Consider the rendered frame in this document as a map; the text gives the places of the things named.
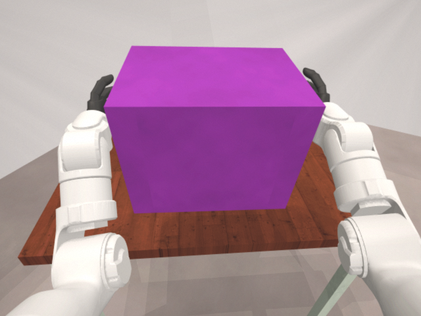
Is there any robot left forearm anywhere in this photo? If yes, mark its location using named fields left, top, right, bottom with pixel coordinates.
left=51, top=110, right=117, bottom=289

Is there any table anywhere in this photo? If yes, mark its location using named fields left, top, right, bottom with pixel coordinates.
left=18, top=138, right=357, bottom=316

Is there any robot left upper arm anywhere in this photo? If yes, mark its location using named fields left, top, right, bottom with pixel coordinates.
left=6, top=232, right=132, bottom=316

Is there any robot left hand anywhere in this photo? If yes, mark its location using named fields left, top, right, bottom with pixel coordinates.
left=87, top=74, right=114, bottom=114

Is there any carton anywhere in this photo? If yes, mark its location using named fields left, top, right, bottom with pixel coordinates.
left=104, top=46, right=326, bottom=213

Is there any robot right upper arm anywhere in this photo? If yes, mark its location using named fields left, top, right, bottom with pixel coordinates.
left=337, top=213, right=421, bottom=316

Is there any robot right hand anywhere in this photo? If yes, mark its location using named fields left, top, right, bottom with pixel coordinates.
left=303, top=68, right=330, bottom=103

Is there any robot right forearm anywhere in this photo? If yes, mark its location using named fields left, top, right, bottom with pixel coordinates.
left=312, top=102, right=421, bottom=247

